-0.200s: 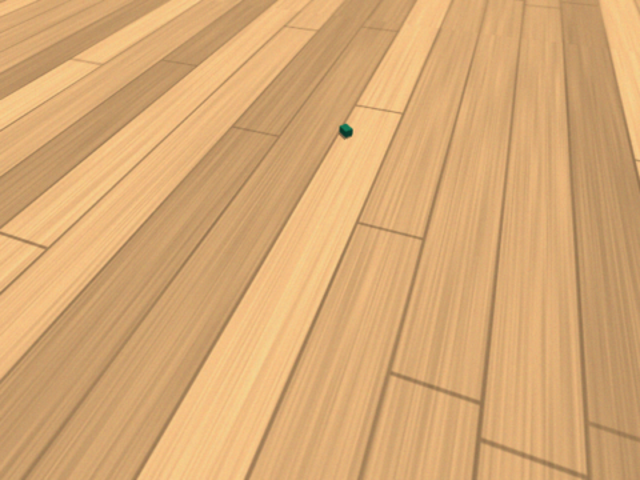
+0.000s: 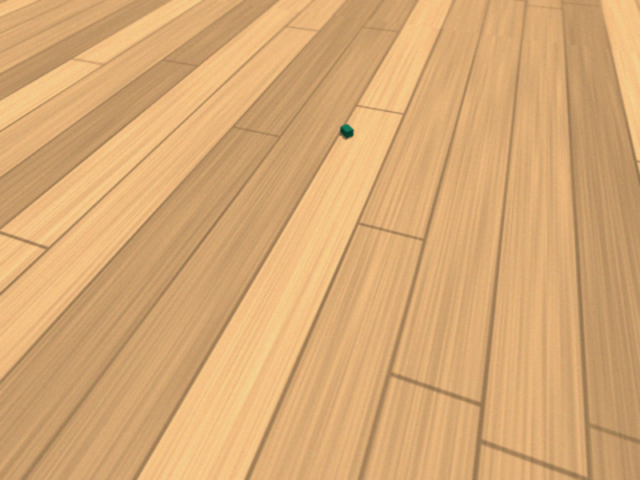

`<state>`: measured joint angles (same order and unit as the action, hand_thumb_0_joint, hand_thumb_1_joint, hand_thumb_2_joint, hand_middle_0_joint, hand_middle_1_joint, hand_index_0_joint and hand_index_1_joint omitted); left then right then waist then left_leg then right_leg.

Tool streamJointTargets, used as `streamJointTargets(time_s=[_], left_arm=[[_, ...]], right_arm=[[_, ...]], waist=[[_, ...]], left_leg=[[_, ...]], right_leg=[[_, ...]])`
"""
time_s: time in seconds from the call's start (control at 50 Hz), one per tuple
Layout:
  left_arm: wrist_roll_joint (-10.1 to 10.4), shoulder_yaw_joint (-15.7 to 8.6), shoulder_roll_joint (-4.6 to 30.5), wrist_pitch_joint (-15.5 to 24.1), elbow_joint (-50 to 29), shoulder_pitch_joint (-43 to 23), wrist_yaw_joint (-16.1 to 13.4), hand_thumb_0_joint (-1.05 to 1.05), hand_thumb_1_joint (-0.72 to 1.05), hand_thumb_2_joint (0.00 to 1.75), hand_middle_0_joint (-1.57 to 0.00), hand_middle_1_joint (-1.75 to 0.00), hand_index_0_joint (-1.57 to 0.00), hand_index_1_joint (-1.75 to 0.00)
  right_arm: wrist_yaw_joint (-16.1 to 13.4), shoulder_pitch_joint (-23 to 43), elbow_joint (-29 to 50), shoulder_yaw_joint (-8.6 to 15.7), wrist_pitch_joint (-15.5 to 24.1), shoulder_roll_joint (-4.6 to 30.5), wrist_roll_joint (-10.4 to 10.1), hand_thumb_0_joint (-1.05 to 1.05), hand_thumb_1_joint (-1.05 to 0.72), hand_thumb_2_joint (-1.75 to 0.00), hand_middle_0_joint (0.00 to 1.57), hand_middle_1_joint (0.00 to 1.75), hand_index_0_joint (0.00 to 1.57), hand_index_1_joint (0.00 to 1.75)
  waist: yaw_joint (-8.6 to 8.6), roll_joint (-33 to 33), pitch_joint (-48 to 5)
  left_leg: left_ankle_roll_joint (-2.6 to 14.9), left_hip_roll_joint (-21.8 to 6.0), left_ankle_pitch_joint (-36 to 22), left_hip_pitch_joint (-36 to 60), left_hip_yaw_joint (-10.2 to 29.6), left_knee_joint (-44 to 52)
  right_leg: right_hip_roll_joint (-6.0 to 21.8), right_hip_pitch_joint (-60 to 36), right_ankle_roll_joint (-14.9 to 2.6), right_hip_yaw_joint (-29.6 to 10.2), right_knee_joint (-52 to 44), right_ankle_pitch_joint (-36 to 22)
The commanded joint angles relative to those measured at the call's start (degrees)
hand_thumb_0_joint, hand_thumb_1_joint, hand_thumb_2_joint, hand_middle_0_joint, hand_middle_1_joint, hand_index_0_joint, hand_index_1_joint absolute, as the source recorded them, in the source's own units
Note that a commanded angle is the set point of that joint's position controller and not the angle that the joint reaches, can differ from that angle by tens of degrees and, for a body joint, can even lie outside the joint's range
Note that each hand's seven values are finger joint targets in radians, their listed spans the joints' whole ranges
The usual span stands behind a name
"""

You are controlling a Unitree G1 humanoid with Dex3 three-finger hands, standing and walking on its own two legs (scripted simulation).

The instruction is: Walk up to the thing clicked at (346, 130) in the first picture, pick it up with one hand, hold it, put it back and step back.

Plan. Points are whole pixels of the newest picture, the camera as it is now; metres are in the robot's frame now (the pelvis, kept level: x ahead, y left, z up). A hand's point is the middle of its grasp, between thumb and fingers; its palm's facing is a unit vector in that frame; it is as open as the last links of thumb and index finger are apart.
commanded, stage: stand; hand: left
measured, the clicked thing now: (346, 131) +1.90 -0.09 -0.76
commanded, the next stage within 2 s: walk up in 0.92 s
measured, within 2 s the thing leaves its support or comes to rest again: neither
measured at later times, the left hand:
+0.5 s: hand out of the picture +0.08 +0.25 -0.16, palm faces -0.02 -0.94 -0.34, open 7.4 cm
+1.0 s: hand out of the picture +0.08 +0.26 -0.15, palm faces -0.08 -0.94 -0.34, open 7.4 cm
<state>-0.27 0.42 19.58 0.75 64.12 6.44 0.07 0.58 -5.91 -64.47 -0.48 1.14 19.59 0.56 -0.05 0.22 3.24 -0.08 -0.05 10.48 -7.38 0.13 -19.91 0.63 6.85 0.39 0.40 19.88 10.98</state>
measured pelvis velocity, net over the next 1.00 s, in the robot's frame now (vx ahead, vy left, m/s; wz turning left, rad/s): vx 0.01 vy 0.00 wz -0.09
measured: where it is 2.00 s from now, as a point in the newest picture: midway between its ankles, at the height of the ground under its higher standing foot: (367, 391)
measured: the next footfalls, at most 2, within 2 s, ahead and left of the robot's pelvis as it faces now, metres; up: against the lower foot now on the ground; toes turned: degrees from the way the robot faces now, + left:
right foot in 1.24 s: +0.14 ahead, -0.20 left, +0.00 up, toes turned -26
left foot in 1.70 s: +0.56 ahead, +0.00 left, +0.00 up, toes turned -24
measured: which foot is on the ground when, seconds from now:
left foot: down 0.00-1.00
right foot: down 0.00-0.98, up 1.00-1.00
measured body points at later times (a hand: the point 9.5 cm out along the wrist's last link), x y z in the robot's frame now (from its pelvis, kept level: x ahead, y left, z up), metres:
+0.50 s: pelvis +0.01 +0.00 +0.00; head +0.02 +0.00 +0.45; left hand +0.08 +0.30 -0.13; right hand +0.09 -0.30 -0.13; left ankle +0.00 +0.12 -0.75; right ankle +0.00 -0.12 -0.75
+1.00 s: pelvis +0.01 +0.00 +0.00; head +0.02 -0.01 +0.45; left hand +0.09 +0.30 -0.13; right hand +0.09 -0.31 -0.13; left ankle +0.00 +0.12 -0.74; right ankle +0.00 -0.12 -0.74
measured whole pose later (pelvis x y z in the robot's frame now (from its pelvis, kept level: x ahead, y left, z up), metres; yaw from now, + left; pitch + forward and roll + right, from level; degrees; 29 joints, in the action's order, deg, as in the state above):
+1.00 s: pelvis +0.01 +0.00 +0.00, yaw -5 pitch -1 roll +1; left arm -1.0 -2.3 20.4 0.1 60.6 11.5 2.5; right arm 3.4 -6.5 -59.1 2.5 1.8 20.9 2.2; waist 0.8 -0.2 1.9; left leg 2.1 -0.2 21.8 -8.3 -4.9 -25.0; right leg 0.7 11.7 -0.4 -3.7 28.4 18.7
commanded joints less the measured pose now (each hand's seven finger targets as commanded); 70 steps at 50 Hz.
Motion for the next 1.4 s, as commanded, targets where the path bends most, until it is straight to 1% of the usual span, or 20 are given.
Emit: streamJointTargets(time_s=[0.0,0.88,0.9,0.92,0.94,0.96,0.98,1.0,1.06,1.12,1.16,1.2,1.22,1.24,1.26,1.28,1.3,1.32,1.34,1.38], left_arm=[[-0.21,-2.23,12.20,1.19,-3.14,-1.95,-0.59,0.00,0.90,0.90,-0.20,-0.30,-0.20,-0.30],[-0.15,-2.54,12.56,1.10,-3.23,-1.91,-0.72,0.00,0.90,0.90,-0.20,-0.30,-0.20,-0.30],[-1.08,-7.06,19.69,1.33,-8.63,3.50,1.36,0.00,0.90,0.90,-0.20,-0.30,-0.20,-0.30],[-1.31,-6.83,18.59,1.12,-9.26,0.12,2.27,0.00,0.90,0.90,-0.20,-0.30,-0.20,-0.30],[-1.41,-6.69,17.24,0.90,-11.16,-4.42,2.68,0.00,0.90,0.90,-0.20,-0.30,-0.20,-0.30],[-1.23,-6.50,14.86,1.17,-14.29,-13.23,2.97,0.00,0.90,0.90,-0.20,-0.30,-0.20,-0.30],[-1.25,-6.48,13.78,1.51,-14.88,-14.08,2.87,0.00,0.90,0.90,-0.20,-0.30,-0.20,-0.30],[-1.59,-6.82,15.71,1.75,-15.11,-10.62,2.87,0.00,0.90,0.90,-0.20,-0.30,-0.20,-0.30],[-0.43,-7.39,16.81,1.38,-11.33,2.75,4.47,0.00,0.90,0.90,-0.20,-0.30,-0.20,-0.30],[0.05,-7.92,15.98,0.92,-11.88,5.31,5.52,0.00,0.90,0.90,-0.20,-0.30,-0.20,-0.30],[0.06,-8.38,16.06,1.60,-11.03,7.43,5.27,0.00,0.90,0.90,-0.20,-0.30,-0.20,-0.30],[-0.28,-9.38,18.07,2.58,-8.18,16.22,3.96,0.00,0.90,0.90,-0.20,-0.30,-0.20,-0.30],[-0.56,-10.48,21.39,3.20,-6.25,23.33,2.74,0.00,0.90,0.90,-0.20,-0.30,-0.20,-0.30],[-1.07,-11.34,24.00,3.29,-6.58,28.75,1.53,0.00,0.90,0.90,-0.20,-0.30,-0.20,-0.30],[-0.83,-10.39,24.17,3.76,-9.96,22.19,0.99,0.00,0.90,0.90,-0.20,-0.30,-0.20,-0.30],[-0.19,-10.57,28.10,4.11,-12.31,15.92,0.50,0.00,0.90,0.90,-0.20,-0.30,-0.20,-0.30],[-0.06,-10.30,28.01,4.86,-14.20,12.31,0.04,0.00,0.90,0.90,-0.20,-0.30,-0.20,-0.30],[0.45,-9.44,25.87,4.32,-13.45,9.99,-0.59,0.00,0.90,0.90,-0.20,-0.30,-0.20,-0.30],[0.59,-9.04,24.67,4.51,-14.35,9.02,-0.99,0.00,0.90,0.90,-0.20,-0.30,-0.20,-0.30],[0.76,-8.55,23.71,5.09,-14.95,8.34,-1.46,0.00,0.90,0.90,-0.20,-0.30,-0.20,-0.30]], right_arm=[[-1.09,1.87,3.42,2.42,0.92,12.04,-0.23,0.00,-0.90,-0.90,0.20,0.30,0.20,0.30],[-1.27,1.70,3.62,2.36,0.88,12.39,-0.20,0.00,-0.90,-0.90,0.20,0.30,0.20,0.30],[1.04,3.42,11.29,8.10,2.52,20.58,1.85,0.00,-0.90,-0.90,0.20,0.30,0.20,0.30],[2.00,1.46,11.11,8.45,2.28,19.70,2.20,0.00,-0.90,-0.90,0.20,0.30,0.20,0.30],[2.38,-1.76,11.00,8.94,2.17,19.79,2.32,0.00,-0.90,-0.90,0.20,0.30,0.20,0.30],[2.42,-7.53,10.26,9.49,2.09,20.66,1.49,0.00,-0.90,-0.90,0.20,0.30,0.20,0.30],[2.45,-6.73,11.41,9.84,2.25,21.07,1.23,0.00,-0.90,-0.90,0.20,0.30,0.20,0.30],[2.48,-0.96,14.55,10.12,2.59,21.28,1.30,0.00,-0.90,-0.90,0.20,0.30,0.20,0.30],[2.60,3.38,17.39,9.64,2.97,18.03,2.06,0.00,-0.90,-0.90,0.20,0.30,0.20,0.30],[3.87,8.24,19.95,10.11,2.55,20.17,2.29,0.00,-0.90,-0.90,0.20,0.30,0.20,0.30],[4.51,7.37,20.83,9.81,2.14,18.89,2.40,0.00,-0.90,-0.90,0.20,0.30,0.20,0.30],[4.65,6.76,21.61,9.03,1.67,16.74,2.37,0.00,-0.90,-0.90,0.20,0.30,0.20,0.30],[4.89,6.35,22.24,7.95,1.39,14.28,2.50,0.00,-0.90,-0.90,0.20,0.30,0.20,0.30],[5.35,9.09,24.73,6.37,1.22,10.76,2.25,0.00,-0.90,-0.90,0.20,0.30,0.20,0.30],[5.92,7.81,26.42,6.44,1.02,13.18,1.27,0.00,-0.90,-0.90,0.20,0.30,0.20,0.30],[5.77,7.95,26.33,7.59,1.32,17.03,1.81,0.00,-0.90,-0.90,0.20,0.30,0.20,0.30],[5.94,8.76,25.70,7.59,1.85,18.83,1.22,0.00,-0.90,-0.90,0.20,0.30,0.20,0.30],[6.27,8.68,23.51,7.75,1.91,19.19,0.76,0.00,-0.90,-0.90,0.20,0.30,0.20,0.30],[6.17,5.22,22.22,7.74,1.59,18.97,0.39,0.00,-0.90,-0.90,0.20,0.30,0.20,0.30],[6.44,0.73,21.02,7.98,0.65,19.09,0.45,0.00,-0.90,-0.90,0.20,0.30,0.20,0.30]], waist=[[0.17,-0.43,-4.32],[0.11,-0.53,-5.08],[-0.24,3.30,-7.05],[-2.51,3.14,-2.58],[-5.63,4.59,1.00],[-10.51,11.66,0.88],[-10.49,14.09,1.25],[-6.53,8.96,1.21],[0.36,4.16,-4.41],[2.01,9.48,-2.76],[2.20,6.74,-0.95],[6.21,-3.57,-2.42],[9.52,-13.91,-4.14],[12.80,-24.66,-0.77],[8.15,-16.91,0.65],[5.39,-13.22,2.46],[3.92,-9.36,1.59],[3.95,-6.99,2.07],[2.36,-6.30,0.61],[0.66,-5.82,0.49]], left_leg=[[1.73,-6.84,-7.28,0.90,5.60,3.18],[1.53,-7.26,-10.66,2.77,5.42,3.46],[4.18,-6.02,21.68,9.47,1.75,-6.39],[5.86,-6.51,30.86,11.50,3.48,-5.86],[7.32,-9.06,35.72,18.37,5.78,-1.06],[10.71,-17.55,40.08,21.41,15.29,8.99],[14.18,-27.30,35.36,15.66,22.08,14.35],[14.35,-30.92,29.15,9.90,22.31,15.28],[10.78,-21.23,24.66,8.30,6.99,11.45],[7.87,-16.42,24.41,0.43,-4.32,7.16],[8.02,-13.61,26.70,-6.41,-9.37,0.61],[7.07,-10.25,33.04,-19.49,-11.62,-13.96],[4.73,-5.23,27.59,-27.77,-13.27,-31.73],[1.60,0.97,31.51,-41.93,-10.10,-50.06],[0.12,-0.86,25.27,-42.79,2.25,-52.58],[-0.10,-4.26,23.70,-41.31,5.34,-51.17],[0.16,-7.18,19.60,-41.61,7.71,-51.15],[-0.16,-8.19,16.67,-40.57,6.74,-49.68],[-0.02,-9.08,13.37,-37.59,6.65,-47.03],[-0.17,-9.86,8.48,-32.46,6.44,-42.87]], right_leg=[[6.59,-0.63,-1.95,-5.54,-3.29,-7.17],[6.98,-2.14,-1.88,-5.39,-3.44,-10.46],[6.59,10.55,-5.50,-14.86,0.77,14.82],[6.75,23.53,-4.76,-16.30,-0.42,24.49],[4.96,36.59,-2.58,-12.33,1.53,23.63],[1.14,43.81,-1.11,-3.27,15.27,18.54],[2.06,43.68,-1.41,-0.41,29.13,16.14],[6.39,38.93,-1.41,-1.99,33.24,15.85],[8.09,27.12,-0.75,-0.77,31.33,12.70],[8.19,17.07,0.16,4.49,23.29,7.21],[5.79,9.99,0.08,9.22,20.77,3.59],[2.93,-6.09,-1.44,11.34,18.20,2.31],[2.88,-13.70,-4.36,4.68,15.08,11.86],[12.96,-12.98,-8.61,-19.90,1.46,35.00],[21.34,-8.00,-12.77,-42.06,-10.95,44.07],[26.52,-3.10,-17.44,-51.17,-17.23,50.59],[25.38,-5.48,-18.15,-45.67,-14.69,41.52],[23.50,-3.96,-16.64,-39.55,-13.14,32.87],[20.96,-3.53,-14.29,-31.33,-10.44,25.60],[17.91,0.86,-11.55,-23.56,-8.71,22.73]])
